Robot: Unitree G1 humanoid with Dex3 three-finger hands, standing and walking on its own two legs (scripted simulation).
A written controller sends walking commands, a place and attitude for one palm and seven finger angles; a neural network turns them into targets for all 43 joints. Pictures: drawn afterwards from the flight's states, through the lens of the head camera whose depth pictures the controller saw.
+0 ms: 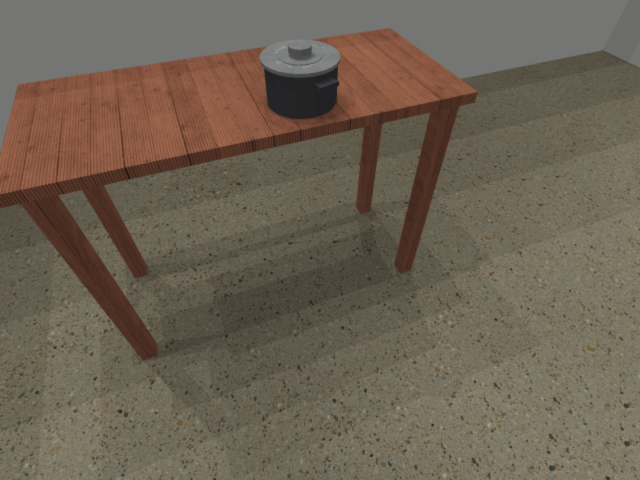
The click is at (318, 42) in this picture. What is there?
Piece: lid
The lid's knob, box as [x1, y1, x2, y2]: [288, 40, 311, 56]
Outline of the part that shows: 288,43 288,52 292,55 302,56 309,54 311,52 311,44 307,41 295,40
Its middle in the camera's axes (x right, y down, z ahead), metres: -0.05 -0.43 +0.86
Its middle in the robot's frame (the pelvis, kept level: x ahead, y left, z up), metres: +0.95 +0.10 +0.12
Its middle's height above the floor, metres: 0.90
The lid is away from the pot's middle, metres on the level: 0.00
